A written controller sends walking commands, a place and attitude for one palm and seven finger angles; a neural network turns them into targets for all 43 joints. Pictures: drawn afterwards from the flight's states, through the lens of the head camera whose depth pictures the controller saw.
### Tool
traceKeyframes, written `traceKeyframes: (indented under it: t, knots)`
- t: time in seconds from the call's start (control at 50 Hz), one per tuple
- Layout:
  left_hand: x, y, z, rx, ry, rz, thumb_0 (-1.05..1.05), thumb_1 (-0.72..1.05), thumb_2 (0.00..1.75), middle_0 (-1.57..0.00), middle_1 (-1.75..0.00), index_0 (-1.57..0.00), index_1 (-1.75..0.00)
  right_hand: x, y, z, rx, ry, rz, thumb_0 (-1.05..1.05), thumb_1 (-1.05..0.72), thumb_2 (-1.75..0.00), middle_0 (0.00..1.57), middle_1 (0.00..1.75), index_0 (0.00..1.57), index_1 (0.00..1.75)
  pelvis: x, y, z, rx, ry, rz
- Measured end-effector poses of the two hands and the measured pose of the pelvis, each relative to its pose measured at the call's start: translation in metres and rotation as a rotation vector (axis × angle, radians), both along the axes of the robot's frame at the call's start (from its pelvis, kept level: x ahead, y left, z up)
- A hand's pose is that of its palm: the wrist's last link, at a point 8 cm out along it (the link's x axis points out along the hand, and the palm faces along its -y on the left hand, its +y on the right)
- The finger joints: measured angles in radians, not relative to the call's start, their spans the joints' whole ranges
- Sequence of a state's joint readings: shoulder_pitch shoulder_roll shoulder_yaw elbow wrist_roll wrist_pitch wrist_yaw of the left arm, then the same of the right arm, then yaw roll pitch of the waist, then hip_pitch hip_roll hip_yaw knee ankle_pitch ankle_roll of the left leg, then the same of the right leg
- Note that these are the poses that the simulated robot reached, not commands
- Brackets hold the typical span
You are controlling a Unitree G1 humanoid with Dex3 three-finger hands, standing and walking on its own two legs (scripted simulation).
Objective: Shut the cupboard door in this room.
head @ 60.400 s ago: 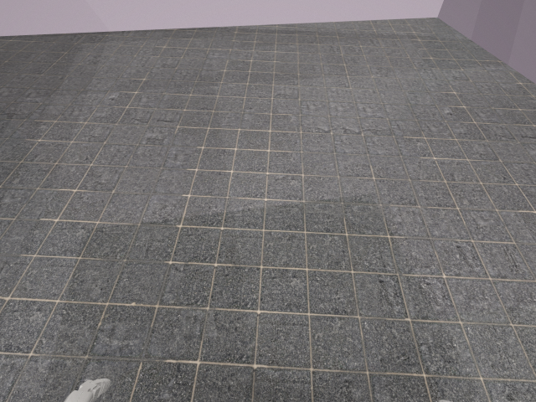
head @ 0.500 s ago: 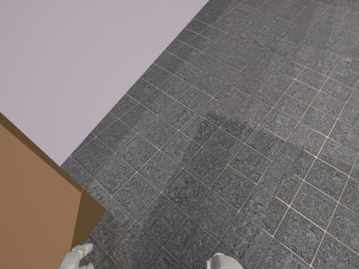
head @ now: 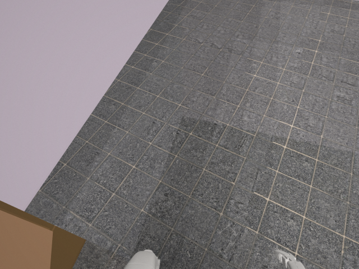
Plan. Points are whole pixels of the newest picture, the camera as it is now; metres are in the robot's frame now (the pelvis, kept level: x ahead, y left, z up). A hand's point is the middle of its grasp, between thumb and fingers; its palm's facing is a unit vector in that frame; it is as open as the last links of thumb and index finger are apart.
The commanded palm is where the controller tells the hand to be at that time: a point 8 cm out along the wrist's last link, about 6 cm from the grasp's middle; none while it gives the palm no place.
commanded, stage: walk to a spot facing it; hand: left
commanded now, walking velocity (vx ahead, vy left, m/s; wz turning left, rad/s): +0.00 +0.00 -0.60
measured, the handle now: out of the picture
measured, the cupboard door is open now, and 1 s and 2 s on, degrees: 31 31 31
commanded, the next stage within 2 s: turn to face it in 1.46 s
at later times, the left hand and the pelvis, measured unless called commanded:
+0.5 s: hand (113, 242) +0.18 +0.20 -0.16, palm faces -0.30 -0.93 -0.23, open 7.4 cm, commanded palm none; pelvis +0.03 +0.02 +0.00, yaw -20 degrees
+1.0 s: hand (170, 214) +0.27 +0.06 -0.17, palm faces -0.49 -0.84 -0.21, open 7.4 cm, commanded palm none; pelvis +0.17 -0.10 +0.00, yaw -34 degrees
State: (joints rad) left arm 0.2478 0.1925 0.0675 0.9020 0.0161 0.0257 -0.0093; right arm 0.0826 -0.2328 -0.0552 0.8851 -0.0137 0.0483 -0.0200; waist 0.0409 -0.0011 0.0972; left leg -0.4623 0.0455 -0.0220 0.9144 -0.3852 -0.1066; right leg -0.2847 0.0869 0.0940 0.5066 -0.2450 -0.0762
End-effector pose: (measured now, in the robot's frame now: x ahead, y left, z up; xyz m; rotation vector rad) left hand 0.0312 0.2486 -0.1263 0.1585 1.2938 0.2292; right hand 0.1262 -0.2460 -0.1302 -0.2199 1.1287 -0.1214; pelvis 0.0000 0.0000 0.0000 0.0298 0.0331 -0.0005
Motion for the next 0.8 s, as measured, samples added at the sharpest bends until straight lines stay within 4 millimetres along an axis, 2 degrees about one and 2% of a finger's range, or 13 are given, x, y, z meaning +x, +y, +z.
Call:
traceKeyframes:
  t: [0.08,0.16,0.28,0.38,0.44,0.5,0.6,0.64,0.7,0.74,0.8]
  knots:
    - [-0.008,0.020,-0.010,-0.005,0.057,-0.006,0.00,0.90,0.89,-0.20,-0.30,-0.20,-0.30,0.013,0.017,0.008,-0.009,-0.053,-0.014,0.00,-0.91,-0.90,0.20,0.30,0.20,0.30,0.004,0.015,-0.003,-0.016,0.007,-0.043]
    - [-0.001,0.044,-0.024,-0.014,0.082,-0.028,0.00,0.90,0.89,-0.20,-0.30,-0.20,-0.29,0.012,0.032,0.014,-0.032,-0.098,-0.039,0.00,-0.91,-0.90,0.20,0.30,0.20,0.30,0.008,0.031,-0.009,-0.025,0.001,-0.090]
    - [0.042,0.058,-0.016,-0.022,0.059,-0.135,0.01,0.91,0.89,-0.20,-0.30,-0.19,-0.29,-0.023,0.039,0.026,-0.045,-0.065,-0.135,0.00,-0.91,-0.90,0.20,0.30,0.21,0.30,0.016,0.041,0.002,-0.059,-0.012,-0.185]
    - [0.091,0.050,-0.010,-0.013,0.014,-0.233,0.01,0.91,0.90,-0.19,-0.30,-0.19,-0.29,-0.068,0.035,0.021,-0.035,0.000,-0.254,0.00,-0.91,-0.90,0.20,0.30,0.21,0.30,0.022,0.038,0.004,-0.062,-0.010,-0.255]
    - [0.123,0.032,-0.008,-0.014,-0.009,-0.308,0.00,0.91,0.90,-0.19,-0.30,-0.19,-0.29,-0.102,0.029,0.013,-0.021,0.054,-0.336,0.00,-0.91,-0.90,0.20,0.30,0.21,0.30,0.026,0.032,0.002,-0.056,-0.008,-0.304]
    - [0.160,0.001,-0.006,-0.021,-0.036,-0.403,0.01,0.91,0.90,-0.19,-0.30,-0.19,-0.29,-0.139,0.023,0.004,-0.002,0.117,-0.427,0.00,-0.91,-0.90,0.20,0.30,0.21,0.30,0.032,0.021,-0.001,-0.047,-0.003,-0.356]
    - [0.228,-0.074,-0.003,-0.031,-0.129,-0.574,0.01,0.91,0.90,-0.19,-0.30,-0.19,-0.29,-0.200,0.008,-0.019,0.044,0.241,-0.567,0.00,-0.91,-0.90,0.20,0.30,0.20,0.30,0.047,-0.010,-0.014,-0.029,0.007,-0.431]
    - [0.250,-0.103,-0.002,-0.035,-0.198,-0.620,0.01,0.91,0.90,-0.19,-0.30,-0.19,-0.29,-0.216,0.001,-0.029,0.067,0.299,-0.599,0.00,-0.91,-0.90,0.20,0.30,0.20,0.30,0.051,-0.024,-0.021,-0.034,0.001,-0.443]
    - [0.262,-0.131,0.004,-0.045,-0.241,-0.631,0.00,0.91,0.90,-0.20,-0.30,-0.19,-0.29,-0.213,-0.013,-0.027,0.082,0.329,-0.624,0.01,-0.91,-0.90,0.20,0.30,0.20,0.30,0.062,-0.042,-0.017,-0.023,-0.019,-0.471]
    - [0.262,-0.141,0.007,-0.044,-0.218,-0.634,0.00,0.91,0.89,-0.20,-0.30,-0.20,-0.29,-0.196,-0.027,-0.022,0.079,0.287,-0.635,0.01,-0.91,-0.90,0.19,0.30,0.20,0.30,0.072,-0.052,-0.010,-0.017,-0.026,-0.498]
    - [0.257,-0.150,0.008,-0.040,-0.150,-0.650,0.00,0.91,0.89,-0.20,-0.30,-0.20,-0.29,-0.160,-0.049,-0.015,0.070,0.189,-0.646,0.01,-0.91,-0.90,0.19,0.30,0.20,0.30,0.089,-0.066,-0.003,-0.012,-0.028,-0.529]
